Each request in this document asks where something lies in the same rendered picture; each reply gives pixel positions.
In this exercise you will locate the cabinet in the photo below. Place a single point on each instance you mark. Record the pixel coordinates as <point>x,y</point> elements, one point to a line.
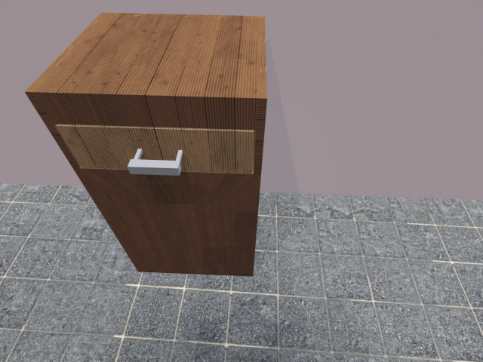
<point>167,70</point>

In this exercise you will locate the handle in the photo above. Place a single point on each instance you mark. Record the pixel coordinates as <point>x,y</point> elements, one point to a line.
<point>155,167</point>

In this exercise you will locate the drawer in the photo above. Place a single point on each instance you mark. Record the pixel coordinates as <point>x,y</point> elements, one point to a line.
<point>220,150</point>

